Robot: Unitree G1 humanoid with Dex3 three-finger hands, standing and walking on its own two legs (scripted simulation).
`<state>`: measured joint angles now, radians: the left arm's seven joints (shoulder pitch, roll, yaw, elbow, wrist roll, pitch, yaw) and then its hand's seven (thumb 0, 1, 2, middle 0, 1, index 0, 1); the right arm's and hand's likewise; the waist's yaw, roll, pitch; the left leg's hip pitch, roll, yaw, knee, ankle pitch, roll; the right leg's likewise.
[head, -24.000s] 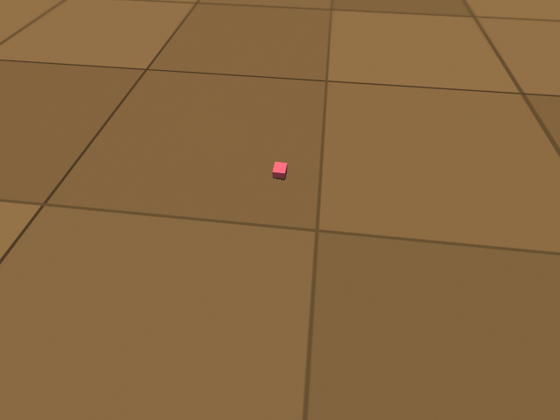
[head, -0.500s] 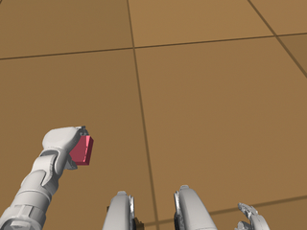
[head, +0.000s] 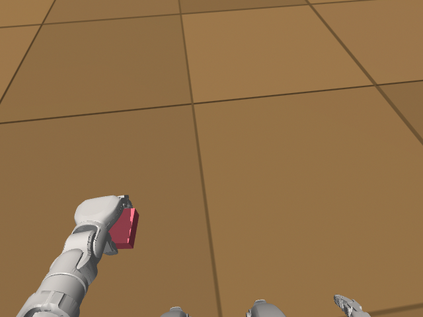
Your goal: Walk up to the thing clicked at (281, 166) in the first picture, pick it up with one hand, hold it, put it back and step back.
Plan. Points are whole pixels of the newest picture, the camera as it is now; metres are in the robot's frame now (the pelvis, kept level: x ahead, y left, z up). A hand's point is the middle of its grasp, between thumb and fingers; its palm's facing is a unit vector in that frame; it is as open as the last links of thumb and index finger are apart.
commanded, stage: hold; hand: left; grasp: from above
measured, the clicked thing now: (119, 228) +0.34 +0.21 -0.10
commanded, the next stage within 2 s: crouch in 1.98 s
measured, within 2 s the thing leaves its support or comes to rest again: neither
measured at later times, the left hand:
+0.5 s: hand (100, 222) +0.32 +0.23 -0.03, palm faces -0.47 -0.05 -0.88, open 10.4 cm
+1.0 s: hand (101, 225) +0.30 +0.21 +0.00, palm faces -0.45 -0.05 -0.89, open 10.4 cm
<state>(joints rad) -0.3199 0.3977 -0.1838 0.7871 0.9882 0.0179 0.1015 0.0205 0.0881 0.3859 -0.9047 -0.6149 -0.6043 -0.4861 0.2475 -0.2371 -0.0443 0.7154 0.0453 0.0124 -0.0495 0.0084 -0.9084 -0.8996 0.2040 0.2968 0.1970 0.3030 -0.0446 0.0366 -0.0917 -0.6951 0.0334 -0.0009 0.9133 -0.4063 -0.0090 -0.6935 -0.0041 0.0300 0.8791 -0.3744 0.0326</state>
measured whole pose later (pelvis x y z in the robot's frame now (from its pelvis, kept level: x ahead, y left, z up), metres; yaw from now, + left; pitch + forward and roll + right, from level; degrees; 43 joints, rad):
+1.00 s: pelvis +0.01 +0.00 +0.03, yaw +0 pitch +3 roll +0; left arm -0.22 0.41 -0.21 0.59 0.99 -0.02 -0.04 0.01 0.09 0.39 -0.86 -0.71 -0.57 -0.56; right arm 0.20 -0.25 -0.03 0.67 0.06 0.06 -0.06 0.01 -0.90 -0.90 0.20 0.30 0.20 0.30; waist 0.00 0.05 -0.04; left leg -0.39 0.02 0.02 0.63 -0.31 -0.01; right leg -0.40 -0.02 0.05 0.63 -0.29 0.03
